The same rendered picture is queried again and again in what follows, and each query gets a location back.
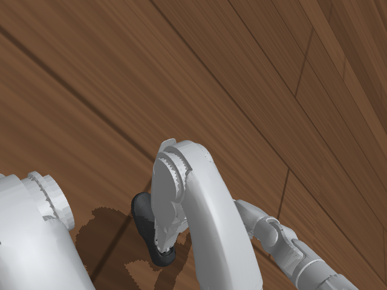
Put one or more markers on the right robot arm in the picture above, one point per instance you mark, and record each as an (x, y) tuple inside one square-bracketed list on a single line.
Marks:
[(305, 269)]

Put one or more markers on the right robot hand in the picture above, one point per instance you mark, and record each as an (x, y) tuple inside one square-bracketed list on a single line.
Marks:
[(250, 215)]

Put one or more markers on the right robot foot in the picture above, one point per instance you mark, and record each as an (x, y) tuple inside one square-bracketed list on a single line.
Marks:
[(145, 220)]

